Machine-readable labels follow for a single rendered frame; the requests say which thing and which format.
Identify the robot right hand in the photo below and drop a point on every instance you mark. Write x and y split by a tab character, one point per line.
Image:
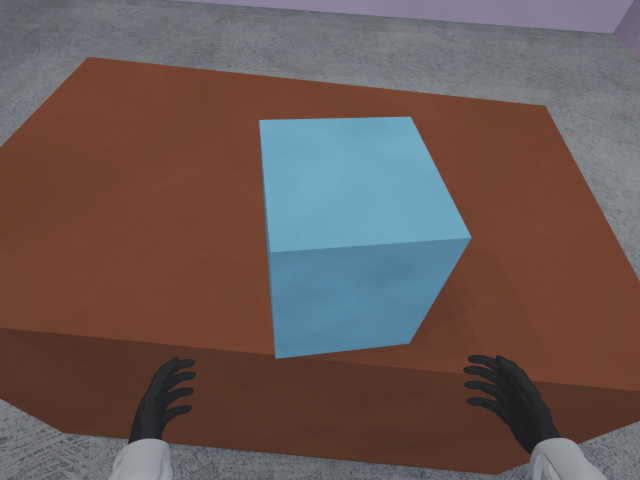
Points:
521	406

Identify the right robot forearm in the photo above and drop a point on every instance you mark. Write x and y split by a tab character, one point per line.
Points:
561	459

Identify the left robot forearm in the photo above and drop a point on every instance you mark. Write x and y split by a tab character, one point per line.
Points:
145	459

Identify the robot left hand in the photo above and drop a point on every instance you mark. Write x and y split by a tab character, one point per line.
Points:
151	416

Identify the carton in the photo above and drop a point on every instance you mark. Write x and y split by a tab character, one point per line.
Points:
361	232

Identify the pedestal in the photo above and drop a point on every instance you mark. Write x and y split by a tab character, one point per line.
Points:
132	231

